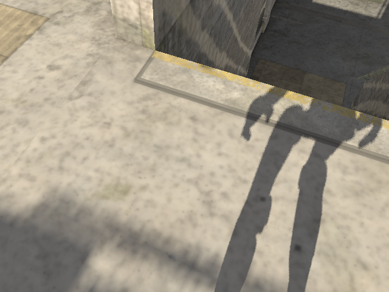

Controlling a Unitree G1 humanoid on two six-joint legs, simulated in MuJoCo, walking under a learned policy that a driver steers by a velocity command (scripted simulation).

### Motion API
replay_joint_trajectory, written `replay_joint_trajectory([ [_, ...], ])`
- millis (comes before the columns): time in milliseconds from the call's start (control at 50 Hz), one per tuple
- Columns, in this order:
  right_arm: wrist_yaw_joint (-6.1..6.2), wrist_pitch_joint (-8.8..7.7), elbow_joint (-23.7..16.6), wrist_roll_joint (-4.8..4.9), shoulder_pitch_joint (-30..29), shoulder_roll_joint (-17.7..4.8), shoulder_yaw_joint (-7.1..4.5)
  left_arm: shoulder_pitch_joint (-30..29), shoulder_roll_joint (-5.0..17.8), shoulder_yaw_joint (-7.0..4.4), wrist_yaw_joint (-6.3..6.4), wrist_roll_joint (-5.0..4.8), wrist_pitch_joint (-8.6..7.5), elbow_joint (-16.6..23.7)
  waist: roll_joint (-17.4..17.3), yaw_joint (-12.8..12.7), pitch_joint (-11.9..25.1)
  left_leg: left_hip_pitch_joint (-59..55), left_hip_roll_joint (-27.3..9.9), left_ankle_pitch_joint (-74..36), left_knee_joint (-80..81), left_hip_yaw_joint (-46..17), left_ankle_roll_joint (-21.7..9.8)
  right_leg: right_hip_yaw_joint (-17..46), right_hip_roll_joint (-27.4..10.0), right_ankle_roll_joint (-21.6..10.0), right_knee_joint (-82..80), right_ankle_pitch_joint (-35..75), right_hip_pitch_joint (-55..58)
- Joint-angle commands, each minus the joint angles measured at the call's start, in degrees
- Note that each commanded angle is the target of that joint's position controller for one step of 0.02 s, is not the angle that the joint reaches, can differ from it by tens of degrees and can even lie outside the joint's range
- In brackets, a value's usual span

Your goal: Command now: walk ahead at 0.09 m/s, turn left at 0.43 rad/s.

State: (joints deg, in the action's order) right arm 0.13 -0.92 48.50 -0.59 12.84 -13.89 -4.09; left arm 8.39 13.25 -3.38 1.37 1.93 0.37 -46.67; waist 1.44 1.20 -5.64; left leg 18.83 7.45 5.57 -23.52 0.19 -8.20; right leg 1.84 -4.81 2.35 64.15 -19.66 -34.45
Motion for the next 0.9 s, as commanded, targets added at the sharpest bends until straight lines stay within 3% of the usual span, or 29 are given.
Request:
replay_joint_trajectory([
  [20, 0.3, -0.55, -3.6, -0.04, 2.1, -7.4, -1.5, 7.8, 4.3, -1.08, 0.14, 0.0, 1.41, 0.6, -5.0, -1.5, 11.3, -7.3, -15.9, -19.8, 7.4, -14.5, -4.4, -0.2, 0.4, 0.2, -1.7, 3.6, 2.4],
  [120, 0.71, 0.09, -3.1, -0.35, 4.7, -7.1, -1.03, 3.4, 5.0, -1.16, 0.3, -0.42, 2.12, 1.7, -6.1, 0.4, 9.2, -10.5, -17.0, -5.4, 10.1, -18.2, -3.2, 1.1, 0.8, 0.0, -8.0, 4.0, 0.6],
  [240, 0.83, 0.43, -2.4, -1.17, 4.8, -6.4, -0.21, 3.0, 3.9, -0.43, 0.49, -1.22, 1.88, 1.4, -7.3, 0.9, 7.0, -8.6, -16.5, 0.6, 9.5, -18.9, -4.5, -0.2, 3.5, -1.7, -19.2, -2.3, 9.2],
  [300, 0.84, 0.77, -1.9, -1.27, 4.1, -6.4, 0.13, 4.9, 3.6, -0.07, 1.02, -1.83, 1.43, 0.6, -7.4, 0.5, 6.7, -7.7, -16.7, -2.2, 7.6, -20.1, -4.9, -1.5, 5.4, -3.1, -27.6, -4.4, 15.6],
  [340, 1.19, 1.04, -1.4, -0.46, 3.1, -6.0, 0.54, 8.8, 2.4, 0.39, 1.44, -1.88, 0.76, -1.1, -5.8, -1.9, 6.7, -5.6, -15.5, -4.7, 4.7, -19.5, -2.7, -2.3, 5.8, -4.2, -42.3, 4.1, 23.9],
  [360, 1.34, 0.84, -1.1, -0.15, 4.0, -4.9, 0.97, 9.5, 3.4, 0.39, 1.65, -1.38, 0.08, -1.4, -4.1, -1.6, 7.3, -2.7, -14.4, -2.8, 3.8, -19.2, -0.2, 1.1, 2.9, -4.8, -47.2, 9.1, 29.4],
  [380, 1.24, 0.45, -1.2, 0.2, 5.7, -2.1, 1.79, 9.6, 6.2, 0.22, 1.77, -0.27, -0.58, -1.0, 2.1, -0.3, 8.7, 0.0, -11.4, 3.2, -0.7, -15.6, 2.5, 10.0, -5.7, -6.7, -50.4, 10.4, 32.9],
  [400, 1.2, 0.46, -0.9, 1.07, 6.1, -1.6, 1.8, 3.8, 8.1, 0.35, 1.22, -0.43, -0.97, 0.2, 7.0, 2.7, 4.9, 0.8, -4.4, 9.7, -0.4, -8.5, 4.1, 15.6, -11.7, -10.6, -50.7, 21.1, 26.1],
  [420, 1.18, 0.67, 0.3, -0.04, 5.2, -2.9, 1.75, 2.0, 5.1, 1.07, 0.66, -0.64, -1.38, 0.0, 6.3, 2.3, 4.9, -6.3, -5.9, 9.9, -0.5, -7.6, 4.3, 13.1, -11.4, -11.7, -49.3, 23.2, 21.3],
  [440, 1.01, 0.64, 0.8, -0.31, 4.1, -2.9, 1.79, 1.8, 4.1, 1.5, 0.31, -0.87, -1.76, -0.4, 6.2, 2.1, 5.4, -9.1, -6.4, 5.2, 2.1, -8.7, 4.2, 10.3, -7.9, -9.6, -48.8, 19.7, 21.1],
  [480, 0.69, 0.43, 1.5, -0.48, 2.1, -4.5, 1.47, 4.1, 5.0, 1.42, 0.43, -1.2, -1.8, -1.7, 6.5, 0.5, 4.8, -11.2, -7.9, -1.0, 3.4, -10.0, 4.3, 7.9, -3.6, -6.7, -49.0, 11.7, 20.9],
  [500, 0.54, 0.32, 2.3, -0.25, 2.8, -4.9, 1.4, 5.2, 5.0, 1.4, 0.54, -1.43, -1.82, -2.3, 4.7, 0.3, 4.7, -10.7, -8.5, -2.5, 3.4, -10.5, 4.2, 6.9, -2.5, -6.4, -48.9, 11.4, 22.1],
  [540, 0.74, 0.2, 4.4, 0.13, 3.7, -3.5, 1.83, 6.6, 4.9, 1.4, 0.62, -1.52, -1.63, -3.7, 1.5, 0.0, 3.9, -9.4, -8.8, -2.3, 4.3, -10.6, 4.4, 6.2, -2.1, -6.5, -48.0, 11.6, 24.1],
  [560, 0.88, 0.27, 5.5, 0.06, 4.1, -2.6, 2.11, 7.8, 4.5, 1.55, 0.48, -1.36, -1.59, -4.5, 0.7, -0.4, 4.9, -9.7, -8.2, 1.7, 4.6, -10.3, 4.3, 6.3, -1.8, -6.8, -48.9, 5.2, 24.7],
  [600, 0.86, 0.46, 6.0, -0.42, 3.1, -3.1, 1.85, 9.5, 7.1, 0.4, 0.17, -1.09, -1.06, -5.4, 3.1, -1.6, 2.5, -4.2, -4.7, 14.3, -1.0, -6.8, 3.4, 9.5, -2.3, -9.1, -51.0, -12.5, 24.4],
  [640, 0.15, 0.25, 4.8, -1.19, 0.2, -2.7, 1.83, 11.5, 9.0, -0.51, 0.03, -1.19, -0.74, -6.2, 5.6, -2.9, -2.5, 4.8, -3.5, 18.2, -9.0, -1.5, 3.3, 17.8, -8.7, -13.7, -56.6, -24.7, 24.7],
  [660, -0.24, -0.17, 4.1, -1.54, -1.2, -2.2, 2.0, 11.9, 8.8, -0.74, -0.01, -1.28, -0.92, -6.6, 5.5, -3.1, -4.4, 7.3, -5.6, 16.4, -12.7, -0.3, 3.6, 20.9, -11.9, -15.6, -58.5, -25.1, 24.3],
  [700, -0.78, -1.2, 3.2, -1.36, -2.6, -2.9, 1.7, 12.4, 8.0, -0.88, -0.39, -0.73, -1.87, -7.2, 3.3, -3.0, -4.9, 11.8, -8.1, 17.0, -17.3, -0.7, 3.9, 21.8, -13.6, -17.1, -59.4, -18.5, 27.3],
  [760, -1.51, -2.44, 2.7, -0.85, -3.7, -3.0, 1.41, 12.5, 8.1, -1.29, -0.92, -0.85, -3.21, -7.9, 2.8, -2.9, -2.7, 10.9, -8.7, 15.5, -14.9, 1.1, 4.3, 15.4, -10.3, -15.7, -57.6, -8.1, 31.2],
  [800, -1.73, -2.8, 2.3, -0.56, -4.1, -2.5, 1.33, 12.9, 8.2, -1.45, -1.17, -0.91, -3.64, -8.7, 3.9, -2.7, -1.8, 5.2, -7.8, 13.4, -10.5, 3.0, 4.3, 11.7, -8.5, -14.9, -56.0, -3.4, 29.3],
  [820, -1.74, -2.94, 2.7, -0.49, -2.2, -2.0, 1.3, 12.0, 8.3, -1.52, -1.28, -1.13, -3.68, -8.8, 3.9, -1.3, -1.4, -0.4, -7.0, 10.8, -6.8, 4.4, 4.1, 9.6, -7.5, -14.2, -54.3, -1.5, 26.2],
  [840, -1.65, -3.11, 4.1, -0.5, 1.5, -1.9, 1.12, 11.0, 8.3, -1.55, -1.36, -1.36, -3.7, -8.8, 3.3, 0.7, -0.8, -8.2, -5.5, 8.4, -3.2, 5.6, 4.0, 7.4, -6.0, -13.3, -51.1, 0.5, 21.5],
  [860, -1.27, -3.39, 6.0, -0.67, 7.1, -3.2, 0.48, 10.7, 7.7, -1.34, -1.36, -1.23, -3.87, -8.7, 1.6, 2.9, 0.8, -17.4, -5.0, 8.9, -1.1, 4.3, 3.7, 5.2, -4.2, -12.0, -45.8, 2.9, 16.2],
  [880, -0.46, -3.87, 8.1, -1.24, 15.2, -7.1, -0.78, 8.8, 5.5, -0.55, -1.51, -1.03, -4.27, -7.5, -5.0, 6.5, 4.1, -27.3, -12.0, 15.8, 3.9, -5.7, 2.0, 0.5, -0.4, -9.8, -33.3, 4.9, 9.3],
  [900, -0.03, -3.91, 9.3, -1.44, 22.4, -13.9, -2.45, 8.0, 1.3, 0.66, -1.91, -1.59, -4.61, -4.6, -20.1, 8.1, 7.0, -33.4, -26.7, 31.5, 14.5, -31.2, -3.9, -7.4, 7.4, -6.8, -14.3, -6.5, -2.6],
])
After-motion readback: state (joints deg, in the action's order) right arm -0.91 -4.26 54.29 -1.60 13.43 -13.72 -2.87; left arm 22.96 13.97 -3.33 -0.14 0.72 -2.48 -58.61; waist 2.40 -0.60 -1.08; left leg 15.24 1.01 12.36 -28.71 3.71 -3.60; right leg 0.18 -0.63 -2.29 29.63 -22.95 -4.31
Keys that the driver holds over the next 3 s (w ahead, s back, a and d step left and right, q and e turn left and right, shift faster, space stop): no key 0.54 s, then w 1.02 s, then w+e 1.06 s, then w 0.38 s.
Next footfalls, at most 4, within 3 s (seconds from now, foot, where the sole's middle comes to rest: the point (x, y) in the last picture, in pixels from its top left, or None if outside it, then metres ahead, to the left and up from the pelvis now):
0.38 right None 0.07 -0.15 -0.77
0.86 left None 0.17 0.08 -0.77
1.36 right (210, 257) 0.53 -0.07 -0.77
1.92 left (159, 181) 0.82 0.12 -0.77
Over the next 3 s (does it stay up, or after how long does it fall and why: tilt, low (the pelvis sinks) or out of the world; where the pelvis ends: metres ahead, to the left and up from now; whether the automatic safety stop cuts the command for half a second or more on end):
stays up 1.16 -0.17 -0.01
